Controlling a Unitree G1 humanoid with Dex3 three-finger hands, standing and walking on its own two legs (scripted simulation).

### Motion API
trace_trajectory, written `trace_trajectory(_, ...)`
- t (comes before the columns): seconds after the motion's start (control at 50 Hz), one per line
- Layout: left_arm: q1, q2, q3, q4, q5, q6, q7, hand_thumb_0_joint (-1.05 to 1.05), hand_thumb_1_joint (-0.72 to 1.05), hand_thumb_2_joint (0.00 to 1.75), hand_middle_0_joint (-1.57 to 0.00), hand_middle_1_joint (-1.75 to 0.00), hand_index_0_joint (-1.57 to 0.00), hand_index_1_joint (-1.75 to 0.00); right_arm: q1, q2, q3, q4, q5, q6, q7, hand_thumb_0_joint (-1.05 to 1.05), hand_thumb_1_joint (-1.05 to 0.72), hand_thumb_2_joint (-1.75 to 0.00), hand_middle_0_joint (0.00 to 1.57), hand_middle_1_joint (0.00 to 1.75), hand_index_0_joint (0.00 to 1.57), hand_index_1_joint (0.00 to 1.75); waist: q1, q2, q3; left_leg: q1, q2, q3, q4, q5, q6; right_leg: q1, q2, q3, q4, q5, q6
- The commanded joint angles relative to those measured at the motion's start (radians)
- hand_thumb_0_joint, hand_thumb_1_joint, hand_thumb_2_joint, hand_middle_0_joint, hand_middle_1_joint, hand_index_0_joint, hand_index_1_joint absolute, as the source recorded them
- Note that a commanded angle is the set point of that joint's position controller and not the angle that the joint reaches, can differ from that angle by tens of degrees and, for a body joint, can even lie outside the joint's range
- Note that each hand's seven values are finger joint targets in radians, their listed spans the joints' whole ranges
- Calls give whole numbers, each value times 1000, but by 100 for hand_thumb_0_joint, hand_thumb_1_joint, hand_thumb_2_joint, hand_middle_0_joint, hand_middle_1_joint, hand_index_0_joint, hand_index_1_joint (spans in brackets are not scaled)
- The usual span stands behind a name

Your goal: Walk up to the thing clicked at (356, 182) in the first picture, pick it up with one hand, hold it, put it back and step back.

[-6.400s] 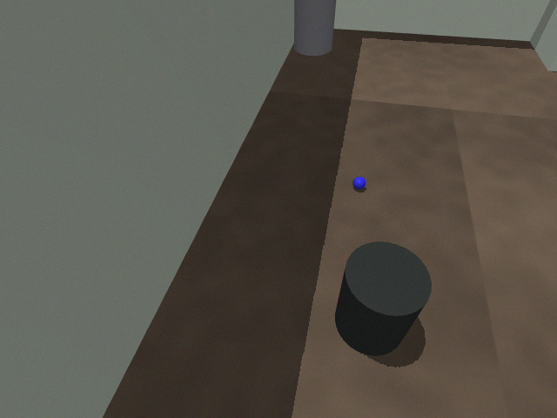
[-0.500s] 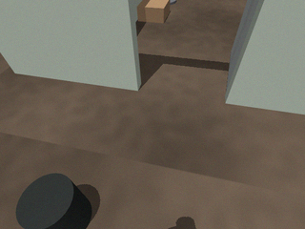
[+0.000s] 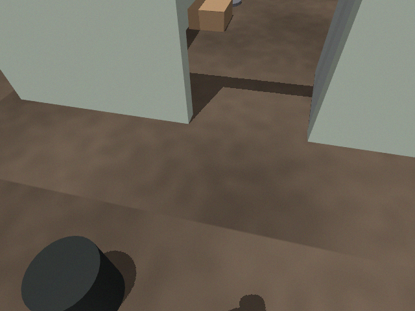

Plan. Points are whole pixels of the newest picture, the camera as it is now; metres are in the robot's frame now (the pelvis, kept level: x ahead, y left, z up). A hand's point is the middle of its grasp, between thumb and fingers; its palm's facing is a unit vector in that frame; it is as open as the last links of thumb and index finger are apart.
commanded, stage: stand
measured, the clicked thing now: out of the picture +0.42 +1.28 -0.75
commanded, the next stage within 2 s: walk up in 0.40 s
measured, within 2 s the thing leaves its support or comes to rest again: neither
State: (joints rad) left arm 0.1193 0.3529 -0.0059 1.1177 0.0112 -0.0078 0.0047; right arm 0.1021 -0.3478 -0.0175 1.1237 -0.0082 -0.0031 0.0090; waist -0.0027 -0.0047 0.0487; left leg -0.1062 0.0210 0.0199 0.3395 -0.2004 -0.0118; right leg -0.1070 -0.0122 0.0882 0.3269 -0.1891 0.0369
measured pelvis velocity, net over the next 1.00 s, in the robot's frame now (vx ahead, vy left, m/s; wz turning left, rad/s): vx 0.15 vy -0.03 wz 0.05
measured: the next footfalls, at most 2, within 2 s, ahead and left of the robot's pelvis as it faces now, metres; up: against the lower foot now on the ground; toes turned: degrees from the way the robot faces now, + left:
left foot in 1.04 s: +0.32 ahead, +0.11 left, +0.00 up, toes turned +4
right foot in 1.42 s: +0.41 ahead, -0.15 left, +0.00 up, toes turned +2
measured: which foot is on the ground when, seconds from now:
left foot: down 0.00-0.64, up 0.66-1.00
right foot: down 0.00-1.00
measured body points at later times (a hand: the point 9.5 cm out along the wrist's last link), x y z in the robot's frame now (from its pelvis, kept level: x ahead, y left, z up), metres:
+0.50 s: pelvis +0.01 +0.00 +0.00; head +0.01 +0.00 +0.45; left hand +0.07 +0.31 -0.13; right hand +0.07 -0.31 -0.13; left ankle -0.01 +0.12 -0.75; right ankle -0.01 -0.14 -0.73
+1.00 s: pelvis +0.15 -0.03 -0.02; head +0.17 -0.02 +0.43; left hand +0.16 +0.29 -0.14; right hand +0.22 -0.35 -0.13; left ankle +0.25 +0.11 -0.74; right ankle +0.07 -0.16 -0.75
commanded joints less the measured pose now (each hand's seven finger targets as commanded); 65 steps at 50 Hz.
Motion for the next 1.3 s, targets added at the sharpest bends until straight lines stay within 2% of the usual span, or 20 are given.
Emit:
trace_trajectory(0.0, -25, 216, 42, -56, -3, -24, 11, 0, 90, 90, -20, -30, -20, -30, -30, -218, -38, -55, 3, -24, -12, 0, -90, -90, 20, 30, 20, 30, -6, 13, -74, 44, 110, -79, -48, 173, 31, -11, -102, 41, -37, 210, -50)
trace_trajectory(0.36, -23, 213, 42, -58, -2, -22, 9, 0, 90, 90, -20, -30, -20, -30, -27, -220, -39, -53, 1, -21, -10, 0, -90, -90, 20, 30, 20, 30, -5, 1, -55, 26, 106, -85, -62, 96, 34, -26, -100, 41, -48, 140, -52)
trace_trajectory(0.38, 27, 268, 80, -110, 9, -29, -13, 0, 90, 90, -20, -30, -20, -30, 47, -282, -83, -113, -15, -32, 7, 0, -90, -90, 20, 30, 20, 30, -17, 18, -150, 100, 74, -88, -11, -319, 93, -39, -26, 24, 32, -263, -87)
trace_trajectory(0.4, 6, 262, 84, -108, 19, -27, -22, 0, 90, 90, -20, -30, -20, -30, 88, -297, -97, -96, -24, -35, 11, 0, -90, -90, 20, 30, 20, 30, -38, 59, -85, 117, 113, -151, -52, -494, 120, -195, -12, 6, 101, -386, -90)
trace_trajectory(0.44, -74, 238, 91, -161, 26, -23, -34, 0, 90, 90, -20, -30, -20, -30, 144, -341, -125, -114, -24, -36, 11, 0, -90, -90, 20, 30, 20, 30, -87, 171, 93, 91, 322, -380, -227, -565, 231, -450, 11, -64, 402, -311, -60)
trace_trajectory(0.48, -55, 247, 97, -177, 21, -36, -38, 0, 90, 90, -20, -30, -20, -30, 140, -323, -126, -145, -26, -48, 12, 0, -90, -90, 20, 30, 20, 30, -56, 88, 114, 70, 356, -380, -219, -401, 272, -467, -54, -15, 461, -297, -59)
trace_trajectory(0.54, 62, 231, 106, -172, 12, -45, -63, 0, 90, 90, -20, -30, -20, -30, 35, -318, -130, -213, -37, -45, 27, 0, -90, -90, 20, 30, 20, 30, 6, 212, 62, -10, 261, -197, -148, -306, 218, -260, -64, -63, 289, -240, -64)
trace_trajectory(0.6, 298, 255, 150, -98, 24, -59, -44, 0, 90, 90, -20, -30, -20, -30, 7, -233, -104, -262, -25, -26, 32, 0, -90, -90, 20, 30, 20, 30, 122, 35, -39, -305, 107, -38, 224, -245, 125, 234, 19, -140, 113, -36, -50)
trace_trajectory(0.62, 403, 330, 176, -92, 35, -64, -29, 0, 90, 90, -20, -30, -20, -30, 32, -165, -81, -285, -19, -24, 31, 0, -90, -90, 20, 30, 20, 30, 174, -251, -44, -484, -33, 36, 550, -402, 88, 316, -112, 94, -44, -292, -72)
trace_trajectory(0.64, 353, 412, 185, -146, 41, -72, -23, 0, 90, 90, -20, -30, -20, -30, 40, -164, -80, -308, -10, -14, 27, 0, -90, -90, 20, 30, 20, 30, 149, -259, -3, -566, -112, -107, 732, -412, 54, 146, -375, 553, -246, -618, -171)
trace_trajectory(0.66, 219, 415, 176, -205, 31, -69, -25, 0, 90, 90, -20, -30, -20, -30, 51, -245, -102, -294, -10, -12, 22, 0, -90, -90, 20, 30, 20, 30, 99, -115, 90, -530, -16, -204, 753, -323, 51, -7, -422, 582, -255, -717, -249)
trace_trajectory(0.74, 114, 288, 142, -263, 3, -83, -21, 0, 90, 90, -20, -30, -20, -30, 234, -257, -107, -215, -4, -20, 35, 0, -90, -90, 20, 30, 20, 30, 0, -93, 95, -422, 46, -164, 680, -121, 23, -46, -244, 158, -196, -262, -199)
trace_trajectory(0.82, 169, 303, 152, -289, 8, -96, -18, 0, 90, 90, -20, -30, -20, -30, 184, -241, -106, -270, -17, -19, 58, 0, -90, -90, 20, 30, 20, 30, 27, -82, 83, -446, 65, -136, 511, -114, 2, 29, -261, 63, -142, -61, -259)
trace_trajectory(0.96, 227, 316, 147, -319, 6, -82, -22, 0, 90, 90, -20, -30, -20, -30, 106, -216, -107, -344, -17, -41, 68, 0, -90, -90, 20, 30, 20, 30, 45, -96, 48, -294, 29, 48, 258, -24, 39, 37, -223, -89, 59, 313, -220)
trace_trajectory(1.0, 212, 299, 131, -338, -1, -74, -21, 0, 90, 90, -20, -30, -20, -30, 246, -231, -121, -310, -20, -54, 55, 0, -90, -90, 20, 30, 20, 30, -40, -19, -32, -50, -34, 98, 160, 40, 70, -44, -174, -160, 311, 434, -184)
trace_trajectory(1.02, 249, 244, 113, -350, -5, -67, -19, 0, 90, 90, -20, -30, -20, -30, 379, -293, -147, -287, -28, -62, 43, 0, -90, -90, 20, 30, 20, 30, -95, 136, -119, 142, 20, -8, 123, -33, 118, -166, -104, -194, 588, 333, -144)
trace_trajectory(1.04, 276, 181, 103, -371, -24, -65, -21, 0, 90, 90, -20, -30, -20, -30, 444, -405, -176, -309, -33, -68, 32, 0, -90, -90, 20, 30, 20, 30, -117, 339, -167, 303, 302, -539, 35, -71, 243, -465, 85, -195, 863, -85, -73)
trace_trajectory(1.06, 229, 263, 120, -362, -14, -61, -10, 0, 90, 90, -20, -30, -20, -30, 426, -414, -180, -325, 10, -69, 31, 0, -90, -90, 20, 30, 20, 30, -121, 234, -194, 236, 383, -696, -46, -42, 322, -463, 56, -22, 928, -394, -99)
trace_trajectory(1.14, 280, 261, 111, -321, -17, -52, -20, 0, 90, 90, -20, -30, -20, -30, 249, -300, -124, -380, 13, -74, 13, 0, -90, -90, 20, 30, 20, 30, -3, 134, 10, -60, 270, -270, -18, 83, 231, -419, -61, 8, 802, -225, -91)
trace_trajectory(1.28, 251, 193, 106, -308, 0, -48, -24, 0, 90, 90, -20, -30, -20, -30, 196, -284, -95, -414, -3, -70, 3, 0, -90, -90, 20, 30, 20, 30, 12, 182, 14, -213, 241, -106, 79, 423, 238, -222, -42, -118, 429, -83, -45)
